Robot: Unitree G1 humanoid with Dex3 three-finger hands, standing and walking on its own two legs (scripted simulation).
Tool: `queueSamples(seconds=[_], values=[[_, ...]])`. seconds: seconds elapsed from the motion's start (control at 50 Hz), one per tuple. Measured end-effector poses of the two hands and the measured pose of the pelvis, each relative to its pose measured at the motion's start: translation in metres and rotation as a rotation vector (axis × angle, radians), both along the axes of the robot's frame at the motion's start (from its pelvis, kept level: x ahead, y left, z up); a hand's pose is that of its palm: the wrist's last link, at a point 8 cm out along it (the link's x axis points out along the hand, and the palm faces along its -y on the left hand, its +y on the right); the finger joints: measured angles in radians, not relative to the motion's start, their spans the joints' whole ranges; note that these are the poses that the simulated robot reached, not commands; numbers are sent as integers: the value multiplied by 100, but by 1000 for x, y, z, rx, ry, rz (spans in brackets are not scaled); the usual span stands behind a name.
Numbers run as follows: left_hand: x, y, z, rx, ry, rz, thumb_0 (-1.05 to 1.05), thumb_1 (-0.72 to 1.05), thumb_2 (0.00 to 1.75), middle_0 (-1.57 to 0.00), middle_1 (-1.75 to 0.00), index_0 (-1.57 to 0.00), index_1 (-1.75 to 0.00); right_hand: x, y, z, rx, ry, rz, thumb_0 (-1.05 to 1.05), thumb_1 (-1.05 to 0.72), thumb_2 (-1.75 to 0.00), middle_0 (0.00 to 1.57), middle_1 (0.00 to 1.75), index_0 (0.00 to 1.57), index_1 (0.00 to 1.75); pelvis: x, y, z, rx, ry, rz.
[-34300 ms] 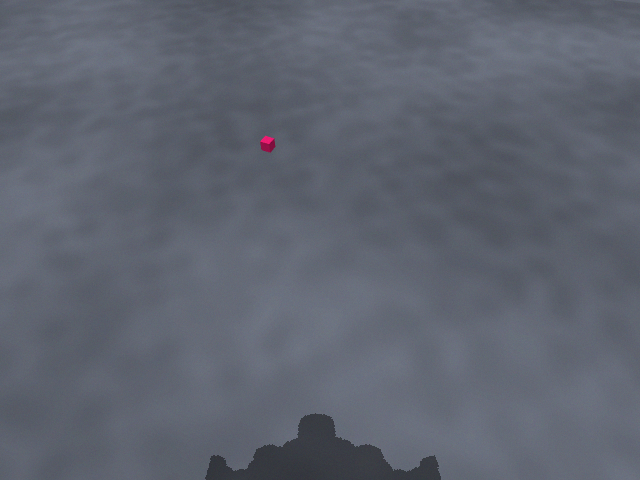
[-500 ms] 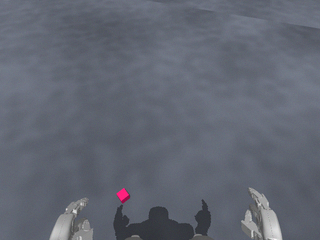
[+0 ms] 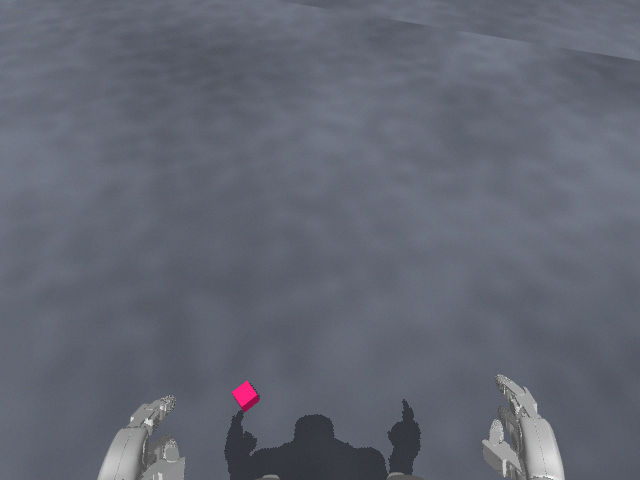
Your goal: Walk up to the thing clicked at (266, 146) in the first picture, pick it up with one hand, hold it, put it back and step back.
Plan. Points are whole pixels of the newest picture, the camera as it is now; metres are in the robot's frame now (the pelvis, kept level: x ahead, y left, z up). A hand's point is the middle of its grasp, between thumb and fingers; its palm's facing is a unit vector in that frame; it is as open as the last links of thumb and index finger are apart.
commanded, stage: home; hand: left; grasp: from above
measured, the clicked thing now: (245, 396) +0.45 +0.22 -0.69
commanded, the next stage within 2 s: stand in 0.22 s
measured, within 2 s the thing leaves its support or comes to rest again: neither
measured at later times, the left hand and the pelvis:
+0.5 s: hand out of the picture +0.13 +0.22 -0.09, palm faces +0.01 -0.95 -0.32, open 7.4 cm; pelvis -0.02 +0.00 +0.02, yaw +0 degrees
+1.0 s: hand out of the picture +0.02 +0.24 -0.10, palm faces +0.04 -0.94 -0.33, open 7.4 cm; pelvis -0.01 +0.00 +0.06, yaw +1 degrees
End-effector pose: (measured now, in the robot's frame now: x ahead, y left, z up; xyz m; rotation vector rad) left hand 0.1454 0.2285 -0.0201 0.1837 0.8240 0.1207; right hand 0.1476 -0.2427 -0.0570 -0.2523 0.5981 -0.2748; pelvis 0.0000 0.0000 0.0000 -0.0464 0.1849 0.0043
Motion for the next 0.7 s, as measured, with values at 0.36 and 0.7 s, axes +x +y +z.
queueSamples(seconds=[0.36,0.7], values=[[-2,5,-7,52,-30,-27,1,90,90,-20,-30,-20,-30,-7,3,-9,-15,90,72,1,-90,-89,21,30,21,30,-9,0,3,11,-52,1],[-91,52,-51,118,322,86,1,90,90,-20,-30,-20,-30,-73,-36,-13,15,544,31,1,-90,-89,21,30,21,30,-10,1,44,43,-198,9]])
